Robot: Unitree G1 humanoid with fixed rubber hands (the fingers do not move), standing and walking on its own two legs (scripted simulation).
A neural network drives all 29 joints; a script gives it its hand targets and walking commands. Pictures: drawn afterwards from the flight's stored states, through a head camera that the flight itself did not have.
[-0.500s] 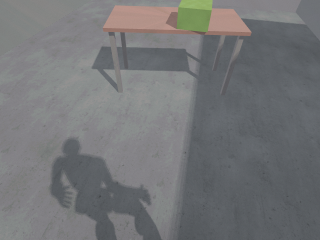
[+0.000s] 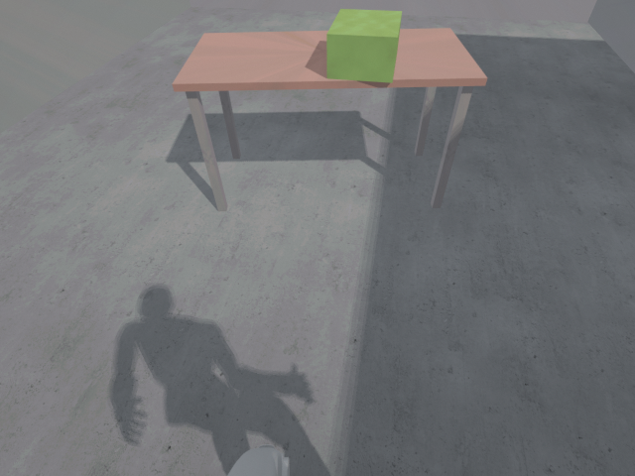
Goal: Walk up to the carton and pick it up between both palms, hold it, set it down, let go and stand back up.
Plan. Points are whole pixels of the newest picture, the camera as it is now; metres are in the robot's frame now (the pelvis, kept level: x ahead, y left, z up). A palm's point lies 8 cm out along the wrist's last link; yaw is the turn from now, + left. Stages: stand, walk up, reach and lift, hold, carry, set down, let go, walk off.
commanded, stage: walk up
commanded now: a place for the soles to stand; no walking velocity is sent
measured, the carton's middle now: (365, 44) +1.56 -0.08 -0.04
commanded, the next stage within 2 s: none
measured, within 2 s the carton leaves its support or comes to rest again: neither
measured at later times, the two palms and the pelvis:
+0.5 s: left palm (158, 336) +0.36 +0.31 -0.11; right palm (488, 415) +0.25 -0.22 -0.09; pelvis +0.25 +0.05 +0.00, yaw -2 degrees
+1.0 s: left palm (195, 268) +0.51 +0.29 -0.11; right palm (459, 245) +0.58 -0.24 -0.10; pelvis +0.49 +0.02 +0.00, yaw -3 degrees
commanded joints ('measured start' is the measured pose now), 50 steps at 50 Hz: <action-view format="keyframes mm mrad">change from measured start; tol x32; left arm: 1 -31 194 51 -60 -5 -41 5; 50 -123 234 57 -119 -14 -24 -8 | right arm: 1 -31 -70 -26 -107 5 -21 6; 12 332 -270 -108 -109 -35 -80 -68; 50 51 -38 -34 -159 -1 -47 -10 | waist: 1 -14 -153 179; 12 -134 270 -144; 35 55 -355 -171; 50 -18 -200 84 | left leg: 1 -72 51 -45 -203 131 -7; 10 487 -68 43 -497 58 57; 13 676 384 -875 -889 -620 290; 18 352 215 -308 -842 -99 218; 31 401 194 -59 -716 198 212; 37 -105 -26 -69 304 -217 43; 50 198 9 10 -372 88 20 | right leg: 1 -72 -252 281 -379 -286 -189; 8 -30 -257 153 -213 8 -161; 14 -551 -50 139 848 -160 18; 32 -63 -32 -29 42 166 -14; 35 390 -410 729 -145 -208 -223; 50 -153 -249 174 -239 -140 -190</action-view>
